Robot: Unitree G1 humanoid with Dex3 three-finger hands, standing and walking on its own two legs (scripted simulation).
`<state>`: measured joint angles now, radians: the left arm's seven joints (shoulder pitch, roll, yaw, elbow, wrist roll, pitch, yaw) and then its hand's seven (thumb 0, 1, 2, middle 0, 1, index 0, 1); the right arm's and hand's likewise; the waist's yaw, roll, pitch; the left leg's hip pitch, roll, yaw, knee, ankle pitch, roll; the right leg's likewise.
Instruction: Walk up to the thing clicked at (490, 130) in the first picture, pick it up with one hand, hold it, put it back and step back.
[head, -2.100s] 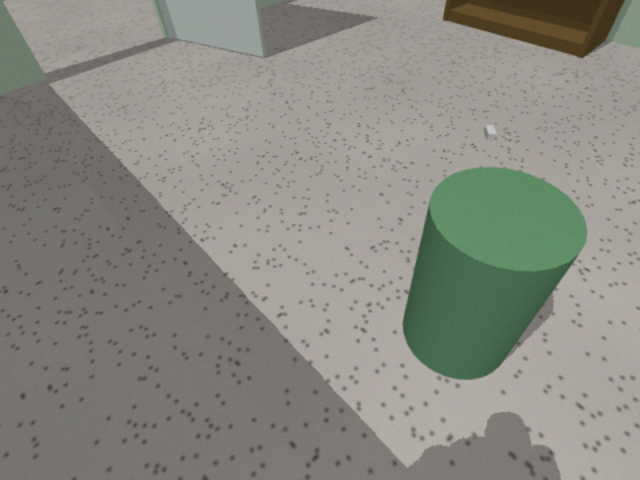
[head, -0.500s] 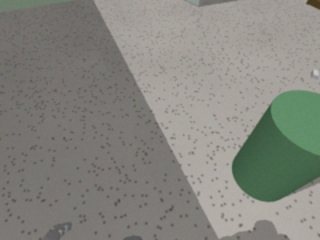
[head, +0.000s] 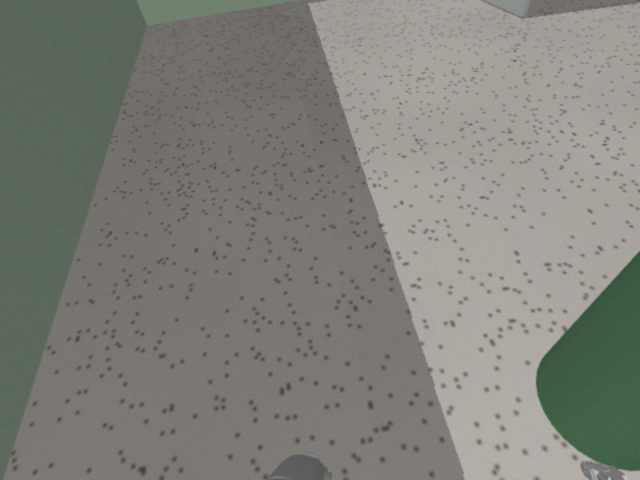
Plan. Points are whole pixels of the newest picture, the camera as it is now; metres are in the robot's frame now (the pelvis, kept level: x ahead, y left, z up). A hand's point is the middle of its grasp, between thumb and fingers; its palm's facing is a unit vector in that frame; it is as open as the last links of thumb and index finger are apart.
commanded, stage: walk up
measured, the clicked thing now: out of the picture +1.25 -1.68 -0.73
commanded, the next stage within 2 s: stand in 1.06 s
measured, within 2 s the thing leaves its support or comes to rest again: neither
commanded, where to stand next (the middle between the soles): +0.06 +0.01 m, yaw +7 degrees
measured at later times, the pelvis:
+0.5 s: pelvis +0.00 +0.00 +0.00, yaw +8 degrees
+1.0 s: pelvis +0.01 +0.01 +0.02, yaw +10 degrees
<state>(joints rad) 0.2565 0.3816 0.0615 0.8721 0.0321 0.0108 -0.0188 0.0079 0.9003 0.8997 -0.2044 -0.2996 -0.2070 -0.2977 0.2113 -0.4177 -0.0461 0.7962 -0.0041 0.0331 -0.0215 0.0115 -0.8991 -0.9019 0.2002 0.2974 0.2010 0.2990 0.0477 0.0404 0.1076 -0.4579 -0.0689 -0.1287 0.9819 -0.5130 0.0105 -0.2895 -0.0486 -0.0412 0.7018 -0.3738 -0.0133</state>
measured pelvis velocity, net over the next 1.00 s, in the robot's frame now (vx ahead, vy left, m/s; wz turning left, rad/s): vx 0.01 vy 0.01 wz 0.17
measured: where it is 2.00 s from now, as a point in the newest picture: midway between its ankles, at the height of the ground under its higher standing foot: outside the picture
